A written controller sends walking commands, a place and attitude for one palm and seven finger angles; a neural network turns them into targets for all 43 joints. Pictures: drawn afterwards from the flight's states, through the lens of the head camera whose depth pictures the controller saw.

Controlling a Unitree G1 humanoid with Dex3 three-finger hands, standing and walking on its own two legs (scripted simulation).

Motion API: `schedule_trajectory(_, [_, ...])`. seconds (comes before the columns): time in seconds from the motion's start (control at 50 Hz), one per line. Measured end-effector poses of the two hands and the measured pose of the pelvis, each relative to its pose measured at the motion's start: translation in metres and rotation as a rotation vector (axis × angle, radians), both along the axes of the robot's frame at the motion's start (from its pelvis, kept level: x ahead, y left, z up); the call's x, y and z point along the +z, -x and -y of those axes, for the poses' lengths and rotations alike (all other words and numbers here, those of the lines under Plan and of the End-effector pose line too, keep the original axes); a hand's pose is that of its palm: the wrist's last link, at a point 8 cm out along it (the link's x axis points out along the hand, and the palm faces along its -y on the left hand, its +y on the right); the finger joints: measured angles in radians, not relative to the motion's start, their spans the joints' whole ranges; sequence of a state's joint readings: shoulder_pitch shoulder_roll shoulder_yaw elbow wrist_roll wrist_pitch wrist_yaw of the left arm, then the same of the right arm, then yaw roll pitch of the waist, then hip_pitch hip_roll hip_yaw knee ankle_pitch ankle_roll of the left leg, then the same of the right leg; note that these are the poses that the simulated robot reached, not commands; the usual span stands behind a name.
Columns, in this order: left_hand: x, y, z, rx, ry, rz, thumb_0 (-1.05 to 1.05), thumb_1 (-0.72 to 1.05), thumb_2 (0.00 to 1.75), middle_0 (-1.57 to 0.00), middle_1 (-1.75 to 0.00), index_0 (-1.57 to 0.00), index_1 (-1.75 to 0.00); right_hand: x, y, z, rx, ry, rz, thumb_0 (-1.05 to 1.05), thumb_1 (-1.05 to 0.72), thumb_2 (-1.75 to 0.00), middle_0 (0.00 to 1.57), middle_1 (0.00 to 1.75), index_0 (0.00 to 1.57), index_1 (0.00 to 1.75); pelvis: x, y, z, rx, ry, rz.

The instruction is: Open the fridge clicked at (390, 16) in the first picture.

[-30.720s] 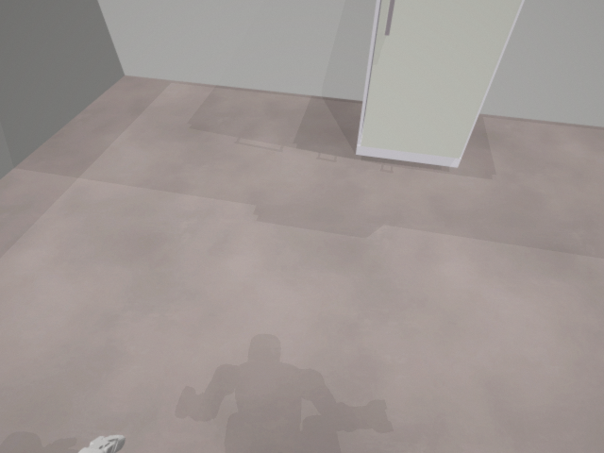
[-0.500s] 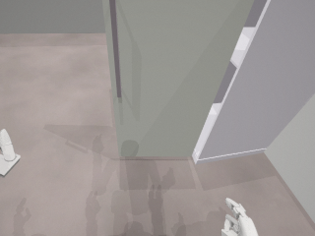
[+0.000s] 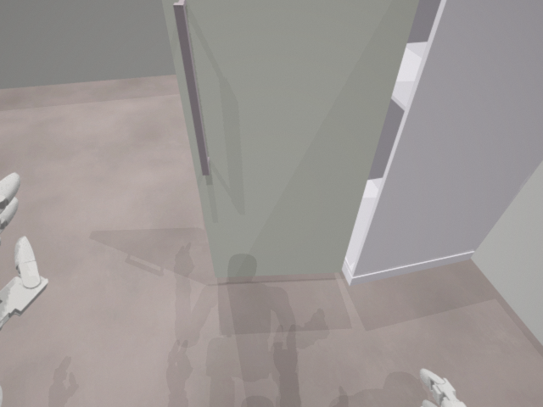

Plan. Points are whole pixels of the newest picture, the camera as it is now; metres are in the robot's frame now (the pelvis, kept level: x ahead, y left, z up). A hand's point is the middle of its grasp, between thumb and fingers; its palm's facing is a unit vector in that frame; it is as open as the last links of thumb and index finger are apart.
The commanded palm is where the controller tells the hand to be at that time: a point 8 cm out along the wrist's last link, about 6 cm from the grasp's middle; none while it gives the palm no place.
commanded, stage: let the arm hang, fingers relaxed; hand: left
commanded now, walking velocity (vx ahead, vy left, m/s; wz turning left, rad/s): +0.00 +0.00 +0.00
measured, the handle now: (196, 100) +0.72 +0.21 +0.12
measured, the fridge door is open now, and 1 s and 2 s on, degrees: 79 79 79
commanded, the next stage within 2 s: look to check the result in 1.08 s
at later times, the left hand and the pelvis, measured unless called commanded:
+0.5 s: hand out of the picture -0.03 +0.23 -0.17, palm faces +0.03 -0.97 -0.22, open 7.3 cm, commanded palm none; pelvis +0.00 +0.02 +0.01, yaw +2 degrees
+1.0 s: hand out of the picture +0.11 +0.28 -0.14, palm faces -0.01 -0.95 -0.31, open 7.4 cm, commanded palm none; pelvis +0.01 +0.04 +0.02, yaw +1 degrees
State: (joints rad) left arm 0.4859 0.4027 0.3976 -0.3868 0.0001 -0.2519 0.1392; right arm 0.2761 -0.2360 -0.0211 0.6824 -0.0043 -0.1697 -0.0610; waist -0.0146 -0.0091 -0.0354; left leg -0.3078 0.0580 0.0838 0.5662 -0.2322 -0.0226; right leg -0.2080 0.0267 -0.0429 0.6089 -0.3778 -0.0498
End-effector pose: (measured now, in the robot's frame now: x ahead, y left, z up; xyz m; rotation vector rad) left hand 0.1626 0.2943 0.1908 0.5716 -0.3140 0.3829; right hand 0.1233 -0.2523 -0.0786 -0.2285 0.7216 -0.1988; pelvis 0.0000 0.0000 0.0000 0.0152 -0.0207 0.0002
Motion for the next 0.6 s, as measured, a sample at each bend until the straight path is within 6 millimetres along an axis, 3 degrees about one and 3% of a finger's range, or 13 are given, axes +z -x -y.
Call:
schedule_trajectory(0.04, [-0.038, -0.018, -0.008, 0.003, 0.038, -0.195, 0.01, 0.89, 0.9, -0.21, -0.3, -0.21, -0.3, -0.011, -0.009, -0.005, 0.051, -0.03, -0.037, 0.01, -0.91, -0.9, 0.2, 0.3, 0.2, 0.3, -0.002, 0.002, -0.004, 0.011, 0.0, -0.017])
schedule_trajectory(0.08, [-0.096, -0.028, -0.013, 0.032, 0.126, -0.451, 0.01, 0.89, 0.9, -0.2, -0.3, -0.2, -0.3, -0.025, -0.016, -0.007, 0.085, -0.047, -0.087, 0.01, -0.91, -0.9, 0.21, 0.3, 0.2, 0.3, -0.006, 0.005, -0.008, 0.021, -0.004, -0.028])
schedule_trajectory(0.12, [-0.159, -0.021, -0.008, 0.062, 0.222, -0.71, 0.01, 0.9, 0.9, -0.2, -0.3, -0.2, -0.3, -0.035, -0.018, -0.009, 0.096, -0.059, -0.13, 0.01, -0.91, -0.9, 0.21, 0.3, 0.2, 0.3, -0.007, 0.008, -0.009, 0.029, -0.002, -0.026])
schedule_trajectory(0.2, [-0.261, 0.029, 0.019, 0.082, 0.392, -1.124, 0.01, 0.9, 0.9, -0.2, -0.3, -0.2, -0.3, -0.041, -0.007, -0.01, 0.089, -0.048, -0.229, 0.01, -0.91, -0.9, 0.21, 0.3, 0.2, 0.3, -0.007, 0.009, -0.01, 0.047, 0.003, -0.008])
schedule_trajectory(0.26, [-0.309, 0.08, 0.043, 0.103, 0.521, -1.351, 0.02, 0.9, 0.9, -0.2, -0.3, -0.2, -0.3, -0.04, 0.012, -0.008, 0.071, -0.017, -0.339, 0.01, -0.91, -0.9, 0.21, 0.3, 0.2, 0.3, -0.004, 0.007, -0.011, 0.049, 0.003, 0.003])
schedule_trajectory(0.32, [-0.329, 0.126, 0.052, 0.174, 0.617, -1.499, 0.01, 0.93, 0.9, -0.21, -0.3, -0.21, -0.3, -0.037, 0.035, -0.005, 0.049, 0.013, -0.452, 0.01, -0.91, -0.9, 0.21, 0.3, 0.2, 0.3, 0.002, 0.005, -0.012, 0.048, 0.015, 0.0])
schedule_trajectory(0.44, [-0.329, 0.186, 0.032, 0.299, 0.657, -1.663, 0.01, 0.95, 0.9, -0.21, -0.3, -0.21, -0.3, -0.035, 0.068, -0.005, 0.004, 0.037, -0.607, 0.01, -0.91, -0.9, 0.21, 0.3, 0.2, 0.3, 0.011, -0.001, -0.017, 0.046, 0.032, -0.007])
schedule_trajectory(0.52, [-0.321, 0.196, 0.012, 0.353, 0.63, -1.694, 0.01, 0.93, 0.9, -0.21, -0.3, -0.21, -0.3, -0.036, 0.075, -0.01, -0.017, 0.028, -0.629, 0.01, -0.91, -0.9, 0.21, 0.3, 0.2, 0.3, 0.014, -0.004, -0.023, 0.041, 0.032, -0.004])
schedule_trajectory(0.6, [-0.314, 0.184, -0.007, 0.37, 0.589, -1.661, 0.01, 0.92, 0.9, -0.21, -0.3, -0.2, -0.3, -0.038, 0.072, -0.016, -0.021, 0.012, -0.616, 0.01, -0.91, -0.9, 0.21, 0.3, 0.2, 0.3, 0.015, -0.005, -0.029, 0.038, 0.029, 0.0])
